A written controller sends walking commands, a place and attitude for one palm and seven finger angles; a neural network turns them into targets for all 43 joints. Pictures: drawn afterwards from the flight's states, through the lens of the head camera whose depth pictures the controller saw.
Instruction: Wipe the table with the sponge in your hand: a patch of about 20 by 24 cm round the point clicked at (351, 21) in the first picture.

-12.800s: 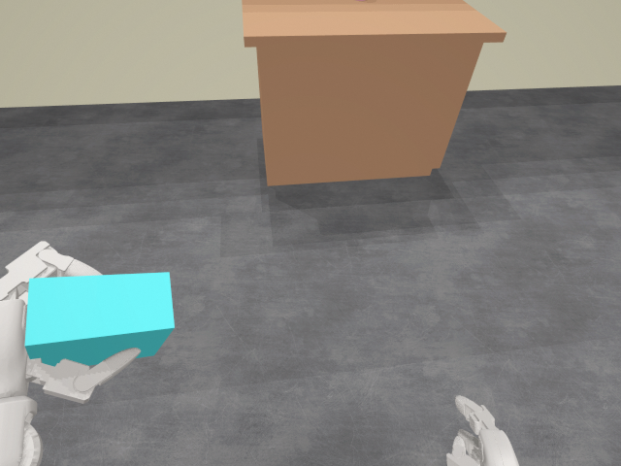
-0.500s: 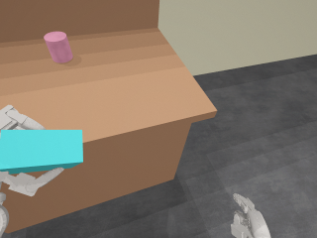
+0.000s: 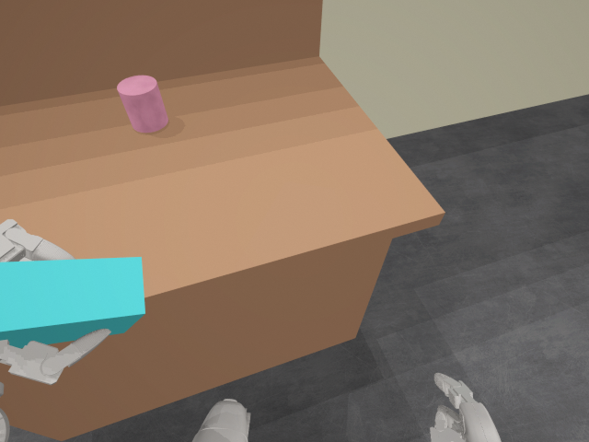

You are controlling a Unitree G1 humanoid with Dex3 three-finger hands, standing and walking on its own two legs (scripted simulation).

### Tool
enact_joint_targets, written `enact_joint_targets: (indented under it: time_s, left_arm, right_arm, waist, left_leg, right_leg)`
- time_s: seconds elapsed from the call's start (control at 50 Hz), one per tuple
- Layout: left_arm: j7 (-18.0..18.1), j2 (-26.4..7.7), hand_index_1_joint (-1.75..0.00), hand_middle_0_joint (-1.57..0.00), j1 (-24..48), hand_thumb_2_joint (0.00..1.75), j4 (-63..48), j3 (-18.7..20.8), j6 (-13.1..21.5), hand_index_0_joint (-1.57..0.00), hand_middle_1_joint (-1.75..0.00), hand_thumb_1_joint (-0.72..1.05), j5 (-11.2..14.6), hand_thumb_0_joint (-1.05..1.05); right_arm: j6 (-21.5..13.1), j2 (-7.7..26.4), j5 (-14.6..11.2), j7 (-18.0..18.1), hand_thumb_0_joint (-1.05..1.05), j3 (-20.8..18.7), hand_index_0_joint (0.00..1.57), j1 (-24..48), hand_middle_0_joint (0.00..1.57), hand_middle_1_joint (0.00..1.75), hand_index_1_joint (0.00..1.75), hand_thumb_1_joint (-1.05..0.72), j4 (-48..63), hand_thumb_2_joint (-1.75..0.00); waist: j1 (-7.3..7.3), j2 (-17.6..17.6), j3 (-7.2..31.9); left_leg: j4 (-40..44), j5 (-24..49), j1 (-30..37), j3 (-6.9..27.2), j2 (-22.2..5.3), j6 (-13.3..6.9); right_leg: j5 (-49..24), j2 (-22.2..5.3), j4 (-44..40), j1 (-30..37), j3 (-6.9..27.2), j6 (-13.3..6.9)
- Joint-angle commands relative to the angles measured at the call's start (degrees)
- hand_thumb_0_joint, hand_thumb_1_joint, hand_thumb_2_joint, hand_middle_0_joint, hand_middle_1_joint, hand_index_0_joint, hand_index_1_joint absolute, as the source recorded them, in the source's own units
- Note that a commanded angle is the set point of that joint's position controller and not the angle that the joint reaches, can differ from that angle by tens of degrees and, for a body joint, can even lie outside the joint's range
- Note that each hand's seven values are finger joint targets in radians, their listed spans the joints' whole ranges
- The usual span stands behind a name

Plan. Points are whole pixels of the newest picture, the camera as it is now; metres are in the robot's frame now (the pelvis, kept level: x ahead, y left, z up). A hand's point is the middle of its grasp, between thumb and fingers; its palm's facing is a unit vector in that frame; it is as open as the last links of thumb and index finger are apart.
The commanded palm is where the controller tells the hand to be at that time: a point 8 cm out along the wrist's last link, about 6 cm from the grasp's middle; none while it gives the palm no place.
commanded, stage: shuffle to correct the standing spot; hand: left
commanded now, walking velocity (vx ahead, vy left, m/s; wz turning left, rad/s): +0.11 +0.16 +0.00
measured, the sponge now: (91, 302) +0.21 +0.23 +0.15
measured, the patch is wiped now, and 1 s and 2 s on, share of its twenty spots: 0.00 0.00 0.00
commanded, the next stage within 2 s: come to a stop and stand still in 0.22 s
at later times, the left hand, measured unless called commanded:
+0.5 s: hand out of the picture +0.25 +0.35 +0.17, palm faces +0.40 -0.82 -0.41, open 10.0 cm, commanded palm +0.20 +0.39 +0.19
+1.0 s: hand out of the picture +0.28 +0.39 +0.21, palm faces +0.50 -0.74 -0.46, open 10.0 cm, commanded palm +0.19 +0.37 +0.19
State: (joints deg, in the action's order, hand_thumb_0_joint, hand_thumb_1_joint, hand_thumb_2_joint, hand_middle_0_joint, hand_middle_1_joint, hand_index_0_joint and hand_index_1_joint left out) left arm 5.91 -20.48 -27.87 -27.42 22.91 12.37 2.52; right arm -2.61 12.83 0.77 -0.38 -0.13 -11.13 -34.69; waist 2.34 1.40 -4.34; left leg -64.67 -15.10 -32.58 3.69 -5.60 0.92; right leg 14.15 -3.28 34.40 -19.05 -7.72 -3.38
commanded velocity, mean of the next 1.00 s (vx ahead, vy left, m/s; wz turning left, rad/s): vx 0.01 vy -0.03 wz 0.00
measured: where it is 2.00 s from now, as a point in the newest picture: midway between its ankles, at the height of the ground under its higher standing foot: outside the picture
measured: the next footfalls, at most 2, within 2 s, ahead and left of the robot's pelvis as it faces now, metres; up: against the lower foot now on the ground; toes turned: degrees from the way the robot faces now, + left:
left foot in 0.14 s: +0.08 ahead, +0.21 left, +0.00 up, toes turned +1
right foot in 0.30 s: +0.09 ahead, +0.00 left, +0.00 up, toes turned -6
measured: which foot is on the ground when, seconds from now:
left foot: up 0.00-0.12, down 0.14-1.00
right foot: down 0.00-0.14, up 0.16-0.28, down 0.30-0.54, up 0.56-0.76, down 0.78-1.00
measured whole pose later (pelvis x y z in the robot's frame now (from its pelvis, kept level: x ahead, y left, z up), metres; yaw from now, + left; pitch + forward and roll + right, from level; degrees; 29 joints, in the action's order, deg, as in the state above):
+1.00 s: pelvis +0.02 +0.10 +0.01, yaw -1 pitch -2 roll -1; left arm 4.2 -29.2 -8.2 -16.7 27.7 9.2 2.5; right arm -6.8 13.0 -0.9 1.0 -0.2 -9.7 -34.5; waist 4.4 -1.0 -6.5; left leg -29.0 -10.6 -15.9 -1.5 -4.1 1.6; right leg 11.3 4.4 26.9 -13.4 -4.0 -4.3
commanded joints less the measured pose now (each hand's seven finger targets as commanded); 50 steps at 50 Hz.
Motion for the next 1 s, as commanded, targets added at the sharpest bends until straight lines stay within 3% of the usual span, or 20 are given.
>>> enact_joint_targets:
  time_s: [0.0,0.06,0.14,0.16,0.2,0.26,0.28,0.3,0.32,0.4,0.46,0.5,0.52,0.64,0.74,0.84,0.86,0.88,0.9,0.98]
  left_arm:
    - [2.4,-11.6,-1.6,-1.2,12.4,1.3,-14.8,3.1,3.1,-1.2,-1.6,0.1,-0.4,0.0]
    - [2.8,-12.3,-1.6,-1.2,12.4,1.3,-15.2,4.9,2.5,-1.2,-1.6,0.1,-0.7,0.0]
    - [2.5,-11.5,-1.6,-1.2,10.5,1.3,-13.7,6.6,3.5,-1.2,-1.6,0.1,-0.5,0.0]
    - [2.4,-11.6,-1.6,-1.2,6.5,1.3,-8.3,7.7,3.3,-1.2,-1.6,0.1,-0.8,0.0]
    - [2.4,-12.2,-1.6,-1.2,5.4,1.3,-11.6,8.2,3.6,-1.2,-1.6,0.1,-0.6,0.0]
    - [2.5,-10.0,-1.6,-1.2,6.0,1.3,-13.2,5.1,3.4,-1.2,-1.6,0.1,-0.8,0.0]
    - [2.6,-9.8,-1.6,-1.2,5.9,1.3,-13.5,4.1,3.4,-1.2,-1.6,0.1,-0.7,0.0]
    - [2.9,-13.1,-1.6,-1.2,7.1,1.3,-14.4,5.6,3.4,-1.2,-1.6,0.1,-1.2,0.0]
    - [2.9,-12.4,-1.6,-1.2,8.8,1.3,-14.6,5.7,3.3,-1.2,-1.6,0.1,-0.4,0.0]
    - [3.2,-11.9,-1.6,-1.2,7.8,1.3,-13.9,6.8,3.8,-1.2,-1.6,0.1,-0.4,0.0]
    - [3.5,-10.8,-1.6,-1.2,10.0,1.3,-13.4,6.3,3.5,-1.2,-1.6,0.1,0.2,0.0]
    - [3.7,-10.3,-1.6,-1.2,12.1,1.3,-17.3,4.4,3.5,-1.2,-1.6,0.1,0.1,0.0]
    - [3.3,-10.6,-1.6,-1.2,14.0,1.3,-17.5,4.0,3.4,-1.2,-1.6,0.1,-0.2,0.0]
    - [1.9,-9.5,-1.6,-1.2,6.8,1.3,-21.2,3.2,1.7,-1.2,-1.6,0.1,-0.4,0.0]
    - [1.5,-11.4,-1.6,-1.2,3.1,1.3,-15.8,5.9,0.6,-1.2,-1.6,0.1,0.3,0.0]
    - [1.5,-9.7,-1.6,-1.2,4.3,1.3,-9.7,4.9,-1.4,-1.2,-1.6,0.1,2.1,0.0]
    - [0.1,-52.2,-1.6,-1.2,59.0,1.3,-21.0,34.5,3.7,-1.2,-1.6,0.1,-5.3,0.0]
    - [-0.6,-31.7,-1.6,-1.2,42.5,1.3,0.7,20.3,0.9,-1.2,-1.6,0.1,-0.2,0.0]
    - [-0.6,-20.8,-1.6,-1.2,31.9,1.3,-1.5,13.0,1.0,-1.2,-1.6,0.1,0.9,0.0]
    - [-2.5,-5.0,-1.6,-1.2,8.9,1.3,-0.3,-1.1,-0.5,-1.2,-1.6,0.1,1.5,0.0]
  right_arm:
    - [-6.8,4.0,0.4,3.0,0.0,-1.3,0.2,4.2,0.2,0.3,0.3,-0.9,8.0,-0.9]
    - [-7.7,3.8,0.3,3.8,0.0,-1.8,0.2,2.8,0.2,0.3,0.3,-0.9,8.3,-0.9]
    - [-7.6,7.1,-1.6,3.3,0.0,-3.8,0.2,2.3,0.2,0.3,0.3,-0.9,10.6,-0.9]
    - [-7.4,7.0,-1.6,3.2,0.0,-4.2,0.2,1.3,0.2,0.3,0.3,-0.9,9.5,-0.9]
    - [-7.4,6.3,-1.2,2.6,0.0,-3.8,0.2,1.7,0.2,0.3,0.3,-0.9,8.9,-0.9]
    - [-8.1,6.2,-1.4,1.6,0.0,-2.3,0.2,3.4,0.2,0.3,0.3,-0.9,9.1,-0.9]
    - [-8.3,5.5,-1.5,1.6,0.0,-1.9,0.2,4.4,0.2,0.3,0.3,-0.9,9.3,-0.9]
    - [-8.1,4.7,-1.1,1.3,0.0,-2.0,0.2,4.0,0.2,0.3,0.3,-0.9,9.6,-0.9]
    - [-8.2,5.9,-1.1,1.0,0.0,-2.3,0.2,4.1,0.2,0.3,0.3,-0.9,9.4,-0.9]
    - [-7.3,4.1,-1.1,1.2,0.0,-0.9,0.2,3.8,0.2,0.3,0.3,-0.9,7.4,-0.9]
    - [-7.2,3.2,-0.7,2.7,0.0,-0.6,0.2,3.7,0.2,0.3,0.3,-0.9,6.3,-0.9]
    - [-8.0,6.0,-0.7,3.1,0.0,-2.2,0.2,4.5,0.2,0.3,0.3,-0.9,7.5,-0.9]
    - [-8.0,5.9,-0.7,2.7,0.0,-2.8,0.2,4.1,0.2,0.3,0.3,-0.9,8.2,-0.9]
    - [-9.1,5.4,-0.6,0.1,0.0,-3.0,0.2,4.1,0.2,0.3,0.3,-0.9,9.0,-0.9]
    - [-7.6,5.2,-1.3,0.6,0.0,-1.6,0.2,4.7,0.2,0.3,0.3,-0.9,10.4,-0.9]
    - [-6.6,4.8,-1.8,2.2,0.0,-1.8,0.2,4.1,0.2,0.3,0.3,-0.9,9.9,-0.9]
    - [-9.8,7.3,0.4,3.7,0.0,-4.3,0.2,-1.4,0.2,0.3,0.3,-0.9,6.7,-0.9]
    - [-8.1,4.6,-3.0,4.0,0.0,-2.6,0.2,3.5,0.2,0.3,0.3,-0.9,5.6,-0.9]
    - [-7.8,5.6,-1.6,2.9,0.0,-3.0,0.2,4.5,0.2,0.3,0.3,-0.9,8.1,-0.9]
    - [-7.3,5.4,-3.6,-0.2,0.0,-2.8,0.2,3.7,0.2,0.3,0.3,-0.9,10.2,-0.9]
  waist:
    - [-1.07,7.5,7.7]
    - [-1.38,4.6,9.1]
    - [-1.83,-12.7,6.7]
    - [-1.98,-8.7,6.1]
    - [-2.4,-17.8,9.3]
    - [-1.07,-14.1,8.6]
    - [-1.21,-6.7,8.9]
    - [-1.54,8.6,10.5]
    - [-0.86,9.3,9.3]
    - [-1.88,7.1,7.1]
    - [-2.83,-0.3,11.3]
    - [-2.11,-16.3,11.6]
    - [-1.83,-15.4,10.5]
    - [-1.79,-14.9,13.3]
    - [-1.87,-12.7,10.4]
    - [-2.56,3.2,9.2]
    - [0.05,11.1,-0.6]
    - [-1.77,-6.2,6.5]
    - [-0.52,-6.5,9.5]
    - [0.54,-3.4,14.0]
  left_leg:
    - [22.5,0.6,19.8,-12.4,3.9,-1.1]
    - [33.2,-2.2,22.5,-14.3,7.3,-0.8]
    - [47.9,8.5,19.9,12.0,-9.8,-10.1]
    - [45.5,15.5,21.5,7.8,-8.7,-10.1]
    - [40.8,18.8,22.6,4.6,-6.9,-10.7]
    - [33.1,3.9,8.2,-3.2,-2.5,-6.1]
    - [23.8,0.0,3.9,-7.3,2.0,-4.3]
    - [8.3,-8.5,-5.5,-9.4,6.9,-2.2]
    - [-1.3,-11.8,-7.3,-3.6,5.5,-1.1]
    - [14.5,-10.0,6.1,-0.7,0.0,-0.8]
    - [37.2,7.5,24.6,-7.0,6.2,0.5]
    - [45.5,18.6,29.1,12.6,-8.7,-4.9]
    - [48.6,18.8,26.2,18.8,-12.2,-8.4]
    - [41.7,33.5,29.6,6.5,-9.0,-5.6]
    - [41.9,13.4,16.3,2.3,-6.3,-3.2]
    - [32.3,-1.9,19.1,-4.2,3.8,-0.1]
    - [33.1,4.7,15.3,-11.9,6.6,0.2]
    - [40.2,11.1,20.7,-4.8,0.9,-1.6]
    - [37.2,12.6,23.7,-4.0,0.4,-1.6]
    - [36.2,7.3,24.2,-7.2,2.7,-3.4]
  right_leg:
    - [16.9,-11.4,-18.3,-6.9,10.1,-2.7]
    - [19.3,-8.2,-12.1,-1.2,8.3,-0.7]
    - [17.2,3.8,21.2,-7.8,1.5,4.2]
    - [16.4,2.9,21.2,-9.9,1.7,3.8]
    - [14.4,1.9,16.2,-7.5,1.8,3.7]
    - [2.2,2.3,-5.2,12.8,1.8,2.8]
    - [1.3,-2.0,-11.2,17.7,9.8,1.0]
    - [-0.2,-15.5,-16.7,21.7,32.2,-4.6]
    - [-2.7,-21.0,-19.1,18.2,38.1,-7.9]
    - [-19.8,-14.8,-10.7,8.0,17.7,-6.9]
    - [-8.4,-2.9,-2.9,4.5,6.1,-0.2]
    - [11.8,2.9,11.8,-4.1,4.2,3.8]
    - [18.2,5.0,17.3,-4.6,7.8,3.4]
    - [7.7,4.1,5.3,0.0,7.1,3.0]
    - [-3.3,4.8,-12.1,13.2,5.6,3.5]
    - [-2.4,-4.3,-20.0,4.8,18.8,-1.2]
    - [-20.9,-0.3,-24.2,1.1,15.7,7.9]
    - [-18.7,-5.9,-11.8,6.0,12.5,0.0]
    - [-20.1,-2.3,-11.4,7.2,14.8,1.3]
    - [-19.8,-2.3,-12.9,11.4,14.2,8.3]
